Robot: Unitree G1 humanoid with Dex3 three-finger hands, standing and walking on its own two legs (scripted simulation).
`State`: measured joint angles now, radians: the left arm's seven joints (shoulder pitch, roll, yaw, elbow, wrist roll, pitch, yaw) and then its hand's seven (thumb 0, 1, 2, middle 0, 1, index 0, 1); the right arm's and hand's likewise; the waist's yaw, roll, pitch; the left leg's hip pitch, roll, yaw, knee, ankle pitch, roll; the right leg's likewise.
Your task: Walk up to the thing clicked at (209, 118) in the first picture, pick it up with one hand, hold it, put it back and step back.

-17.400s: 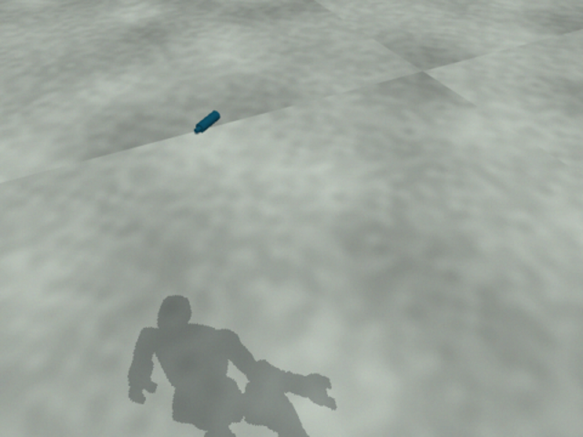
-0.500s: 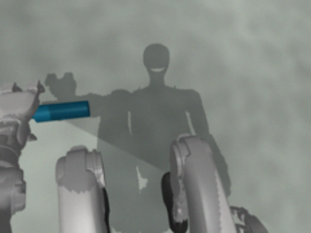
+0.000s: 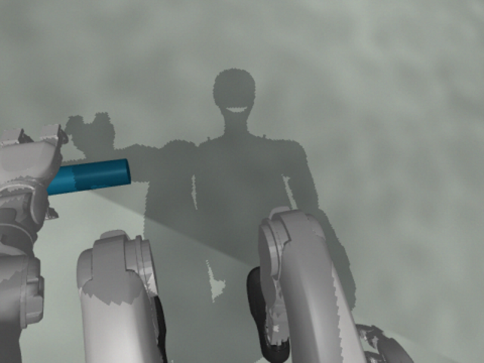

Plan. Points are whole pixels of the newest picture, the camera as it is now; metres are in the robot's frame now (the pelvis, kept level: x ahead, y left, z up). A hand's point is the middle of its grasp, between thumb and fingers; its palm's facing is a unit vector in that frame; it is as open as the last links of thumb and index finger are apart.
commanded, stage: rise first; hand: left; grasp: from above
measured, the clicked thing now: (79, 177) +0.46 +0.27 -0.29
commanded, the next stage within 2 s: approach in 0.92 s
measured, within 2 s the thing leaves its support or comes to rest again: neither
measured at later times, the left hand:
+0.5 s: hand (39, 183) +0.42 +0.30 -0.16, palm faces -0.45 -0.06 -0.89, open 14.2 cm
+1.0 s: hand (43, 183) +0.42 +0.29 -0.17, palm faces -0.44 -0.05 -0.90, open 14.1 cm
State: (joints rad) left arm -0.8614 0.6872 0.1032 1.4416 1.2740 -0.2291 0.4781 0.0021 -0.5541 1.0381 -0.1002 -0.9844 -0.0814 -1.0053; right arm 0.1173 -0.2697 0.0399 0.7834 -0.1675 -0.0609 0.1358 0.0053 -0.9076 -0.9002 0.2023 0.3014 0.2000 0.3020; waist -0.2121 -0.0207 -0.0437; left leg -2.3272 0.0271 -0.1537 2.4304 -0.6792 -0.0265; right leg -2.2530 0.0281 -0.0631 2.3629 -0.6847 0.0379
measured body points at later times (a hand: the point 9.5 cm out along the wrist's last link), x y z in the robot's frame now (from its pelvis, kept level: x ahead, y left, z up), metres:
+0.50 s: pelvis +0.00 +0.00 +0.01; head +0.22 +0.07 +0.39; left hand +0.44 +0.30 -0.11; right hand +0.07 -0.27 -0.11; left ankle +0.08 +0.13 -0.29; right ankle +0.10 -0.12 -0.29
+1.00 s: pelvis +0.00 +0.00 +0.00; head +0.22 +0.07 +0.39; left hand +0.44 +0.29 -0.12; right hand +0.06 -0.27 -0.11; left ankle +0.08 +0.13 -0.29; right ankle +0.10 -0.12 -0.29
